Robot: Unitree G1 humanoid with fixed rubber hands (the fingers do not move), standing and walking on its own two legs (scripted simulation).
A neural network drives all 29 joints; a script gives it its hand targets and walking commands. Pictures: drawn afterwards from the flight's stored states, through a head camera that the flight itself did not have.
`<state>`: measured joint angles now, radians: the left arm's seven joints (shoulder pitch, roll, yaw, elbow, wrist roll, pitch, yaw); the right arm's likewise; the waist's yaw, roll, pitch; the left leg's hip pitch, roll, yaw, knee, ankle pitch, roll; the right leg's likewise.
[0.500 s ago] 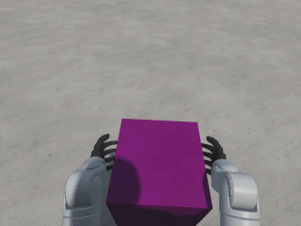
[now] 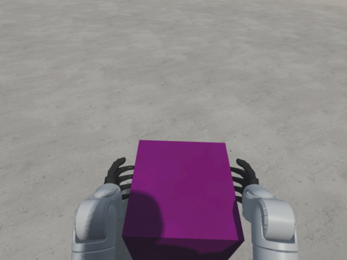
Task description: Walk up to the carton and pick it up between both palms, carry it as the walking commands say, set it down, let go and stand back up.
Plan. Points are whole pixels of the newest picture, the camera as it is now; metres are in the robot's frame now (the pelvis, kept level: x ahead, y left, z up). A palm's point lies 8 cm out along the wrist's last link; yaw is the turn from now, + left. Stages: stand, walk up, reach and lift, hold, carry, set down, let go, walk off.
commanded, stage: carry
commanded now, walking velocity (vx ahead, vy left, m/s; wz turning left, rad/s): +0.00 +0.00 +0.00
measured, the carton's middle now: (179, 208) +0.27 +0.00 +0.00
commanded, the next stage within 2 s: none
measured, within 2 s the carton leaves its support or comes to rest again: neither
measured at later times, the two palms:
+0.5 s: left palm (130, 201) +0.23 +0.10 +0.11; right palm (280, 208) +0.23 -0.18 +0.11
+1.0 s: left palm (142, 216) +0.21 +0.08 +0.08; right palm (291, 227) +0.20 -0.21 +0.08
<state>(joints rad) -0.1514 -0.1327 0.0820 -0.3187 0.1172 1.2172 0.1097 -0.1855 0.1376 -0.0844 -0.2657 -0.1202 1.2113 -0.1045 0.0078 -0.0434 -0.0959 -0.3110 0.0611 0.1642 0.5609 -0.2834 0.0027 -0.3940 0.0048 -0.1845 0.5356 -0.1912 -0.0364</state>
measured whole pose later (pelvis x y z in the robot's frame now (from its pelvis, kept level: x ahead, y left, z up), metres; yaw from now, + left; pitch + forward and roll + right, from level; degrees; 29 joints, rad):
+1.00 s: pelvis -0.06 -0.06 +0.00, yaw +0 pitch +2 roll +0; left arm -0.19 -0.14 0.08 -0.29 0.12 1.20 0.10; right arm -0.20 0.14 -0.10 -0.30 -0.13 1.23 -0.11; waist 0.00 0.02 -0.05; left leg -0.35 0.09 0.09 0.56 -0.22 -0.03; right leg -0.36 0.01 -0.08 0.56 -0.23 -0.04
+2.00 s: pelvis -0.06 -0.04 +0.00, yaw +0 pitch +3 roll +0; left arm -0.20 -0.14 0.09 -0.26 0.12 1.19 0.10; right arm -0.20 0.14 -0.11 -0.26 -0.13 1.20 -0.11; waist -0.01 0.00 -0.10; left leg -0.35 0.05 0.10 0.53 -0.23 -0.01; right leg -0.37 -0.03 -0.07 0.53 -0.22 -0.01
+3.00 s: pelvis -0.05 -0.03 +0.00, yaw +0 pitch +3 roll +0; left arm -0.17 -0.14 0.09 -0.11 0.14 1.01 0.09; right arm -0.18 0.14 -0.11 -0.10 -0.15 1.01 -0.10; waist 0.00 0.00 -0.11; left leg -0.34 0.05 0.10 0.53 -0.25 0.00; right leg -0.35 -0.03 -0.07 0.53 -0.24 0.00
